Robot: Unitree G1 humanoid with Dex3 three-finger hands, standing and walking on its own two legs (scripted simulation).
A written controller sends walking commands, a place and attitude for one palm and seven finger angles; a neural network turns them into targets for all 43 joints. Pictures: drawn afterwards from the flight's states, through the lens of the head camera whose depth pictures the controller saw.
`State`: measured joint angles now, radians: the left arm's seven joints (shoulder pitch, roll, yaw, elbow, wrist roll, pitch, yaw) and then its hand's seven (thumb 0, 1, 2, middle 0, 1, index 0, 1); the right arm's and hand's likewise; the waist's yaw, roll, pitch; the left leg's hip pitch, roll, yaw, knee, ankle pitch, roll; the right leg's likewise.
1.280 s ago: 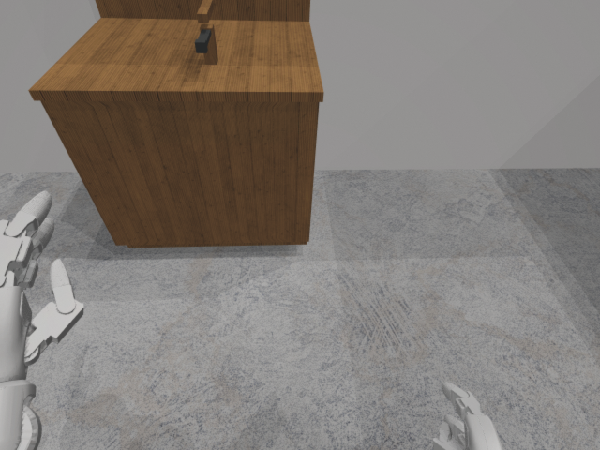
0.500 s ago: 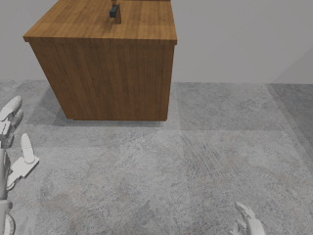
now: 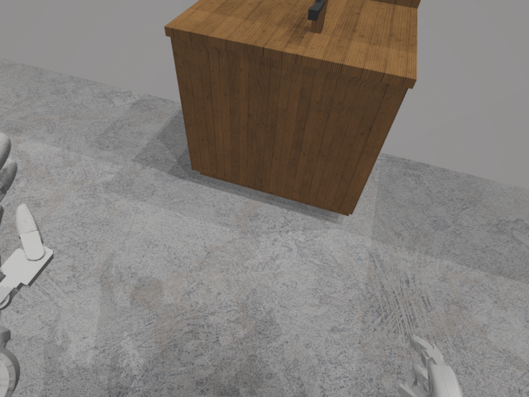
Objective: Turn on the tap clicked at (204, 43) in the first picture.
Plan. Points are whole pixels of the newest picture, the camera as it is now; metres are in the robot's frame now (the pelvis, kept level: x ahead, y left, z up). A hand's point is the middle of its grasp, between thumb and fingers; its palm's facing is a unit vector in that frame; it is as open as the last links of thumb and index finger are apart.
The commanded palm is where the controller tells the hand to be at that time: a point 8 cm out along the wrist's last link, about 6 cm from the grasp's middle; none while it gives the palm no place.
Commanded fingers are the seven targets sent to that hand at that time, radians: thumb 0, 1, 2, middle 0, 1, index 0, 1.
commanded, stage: walk to a spot facing it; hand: left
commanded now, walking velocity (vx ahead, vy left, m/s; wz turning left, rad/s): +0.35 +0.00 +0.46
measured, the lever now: (313, 13) +1.09 -0.08 +0.11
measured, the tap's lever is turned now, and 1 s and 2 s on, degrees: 0 0 0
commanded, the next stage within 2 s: turn to face it in 1.02 s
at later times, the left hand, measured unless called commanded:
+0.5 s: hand (65, 223) +0.25 +0.24 +0.19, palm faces +0.59 -0.68 -0.43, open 7.4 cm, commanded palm +0.18 +0.27 +0.20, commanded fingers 0.00 0.90 0.90 -0.20 -0.30 -0.20 -0.30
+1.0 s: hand (14, 151) +0.31 +0.30 +0.23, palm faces +0.73 -0.52 -0.45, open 7.4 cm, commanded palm +0.25 +0.32 +0.20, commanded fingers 0.00 0.90 0.90 -0.20 -0.30 -0.20 -0.30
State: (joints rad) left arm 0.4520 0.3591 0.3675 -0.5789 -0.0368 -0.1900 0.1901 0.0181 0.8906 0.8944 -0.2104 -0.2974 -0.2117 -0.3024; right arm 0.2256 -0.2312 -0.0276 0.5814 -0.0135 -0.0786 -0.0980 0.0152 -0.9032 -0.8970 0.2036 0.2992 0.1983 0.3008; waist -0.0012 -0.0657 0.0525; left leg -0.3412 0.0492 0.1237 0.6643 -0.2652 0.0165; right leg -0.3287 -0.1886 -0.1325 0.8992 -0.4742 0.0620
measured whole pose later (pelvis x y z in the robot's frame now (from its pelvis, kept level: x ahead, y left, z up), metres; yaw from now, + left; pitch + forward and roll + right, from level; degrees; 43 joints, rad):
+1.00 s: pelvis +0.24 +0.00 +0.02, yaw +27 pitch +1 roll -2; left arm 0.50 0.39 0.40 -0.60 -0.04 -0.23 0.14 0.02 0.89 0.89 -0.21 -0.30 -0.21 -0.30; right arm 0.23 -0.09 0.04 0.61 0.00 -0.10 -0.05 0.01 -0.90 -0.90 0.21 0.30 0.20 0.30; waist 0.01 0.04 0.03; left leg -0.28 0.08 0.03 0.54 -0.27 -0.01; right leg -0.45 -0.10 -0.13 0.79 -0.37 0.09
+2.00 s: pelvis +0.31 -0.05 +0.02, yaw +12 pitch +0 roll +3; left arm 0.50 0.39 0.38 -0.48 -0.06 -0.20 0.15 0.02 0.89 0.89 -0.21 -0.30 -0.22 -0.30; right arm 0.20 -0.28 -0.05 0.60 0.01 0.03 -0.04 0.01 -0.91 -0.90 0.20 0.30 0.19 0.30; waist -0.01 0.02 0.04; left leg -0.50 0.05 0.01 1.11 -0.37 -0.09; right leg -0.34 0.08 0.00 0.47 -0.14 -0.12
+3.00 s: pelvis +0.20 -0.07 +0.02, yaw -24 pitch -2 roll -2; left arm 0.43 0.36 0.39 -0.51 -0.02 -0.21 0.15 0.02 0.89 0.89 -0.21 -0.30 -0.21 -0.30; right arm 0.22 -0.21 -0.02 0.55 0.01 -0.01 -0.04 0.01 -0.91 -0.90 0.20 0.30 0.19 0.30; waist 0.01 0.00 0.05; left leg -0.28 0.12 0.12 0.59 -0.27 -0.01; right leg -0.49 0.02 -0.02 1.07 -0.44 0.04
